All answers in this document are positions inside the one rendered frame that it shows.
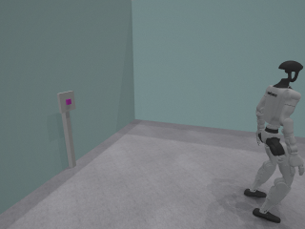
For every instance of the right robot hand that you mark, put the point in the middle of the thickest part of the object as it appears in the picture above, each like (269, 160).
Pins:
(296, 161)

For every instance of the button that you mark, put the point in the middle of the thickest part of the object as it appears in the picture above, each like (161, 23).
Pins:
(68, 101)

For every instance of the left robot hand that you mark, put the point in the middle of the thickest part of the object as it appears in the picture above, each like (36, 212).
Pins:
(257, 137)

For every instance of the left robot upper arm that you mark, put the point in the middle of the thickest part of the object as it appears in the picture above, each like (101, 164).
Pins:
(261, 105)

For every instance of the right robot upper arm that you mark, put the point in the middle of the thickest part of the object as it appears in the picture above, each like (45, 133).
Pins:
(291, 99)

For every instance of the left robot thigh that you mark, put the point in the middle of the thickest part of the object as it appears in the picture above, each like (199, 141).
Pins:
(270, 164)

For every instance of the robot head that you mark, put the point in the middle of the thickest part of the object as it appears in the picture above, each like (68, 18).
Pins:
(289, 67)

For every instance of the left robot forearm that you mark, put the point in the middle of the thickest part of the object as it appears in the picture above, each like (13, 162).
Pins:
(260, 121)

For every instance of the right robot forearm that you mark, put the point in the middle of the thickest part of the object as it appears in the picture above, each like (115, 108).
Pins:
(288, 132)

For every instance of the panel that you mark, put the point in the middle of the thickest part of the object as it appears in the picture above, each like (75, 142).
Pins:
(64, 110)

